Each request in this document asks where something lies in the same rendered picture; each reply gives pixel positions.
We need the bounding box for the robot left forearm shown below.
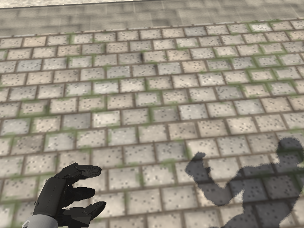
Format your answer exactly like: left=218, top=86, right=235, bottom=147
left=22, top=214, right=58, bottom=228

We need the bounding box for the left robot hand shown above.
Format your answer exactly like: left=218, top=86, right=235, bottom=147
left=33, top=162, right=106, bottom=228

